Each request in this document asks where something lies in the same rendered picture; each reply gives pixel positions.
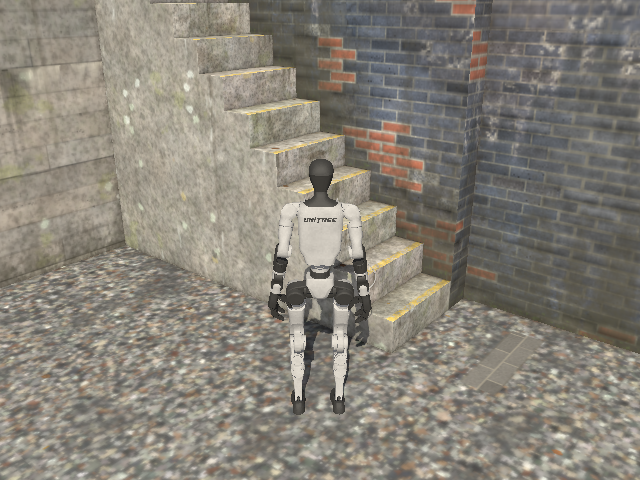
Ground stairs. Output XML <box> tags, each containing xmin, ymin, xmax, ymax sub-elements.
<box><xmin>94</xmin><ymin>0</ymin><xmax>451</xmax><ymax>354</ymax></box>

